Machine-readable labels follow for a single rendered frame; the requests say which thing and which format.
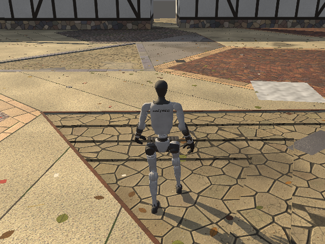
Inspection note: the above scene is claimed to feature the right robot shin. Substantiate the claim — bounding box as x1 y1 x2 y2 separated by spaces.
174 158 181 187

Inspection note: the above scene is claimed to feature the robot right upper arm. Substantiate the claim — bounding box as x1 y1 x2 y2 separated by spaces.
172 102 186 131

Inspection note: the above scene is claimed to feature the robot left hand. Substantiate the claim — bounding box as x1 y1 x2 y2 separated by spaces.
135 136 146 144

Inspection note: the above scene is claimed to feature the robot left foot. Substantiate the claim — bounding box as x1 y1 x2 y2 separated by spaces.
151 200 159 214

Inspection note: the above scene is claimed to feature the right robot forearm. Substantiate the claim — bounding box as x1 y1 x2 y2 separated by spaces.
182 123 193 144

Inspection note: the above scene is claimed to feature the left robot forearm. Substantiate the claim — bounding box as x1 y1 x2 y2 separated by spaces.
135 122 143 138

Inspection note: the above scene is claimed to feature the robot right hand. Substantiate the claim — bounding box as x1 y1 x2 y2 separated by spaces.
183 142 194 154

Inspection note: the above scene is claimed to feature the robot left upper arm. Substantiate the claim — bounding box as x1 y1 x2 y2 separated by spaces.
138 102 151 130

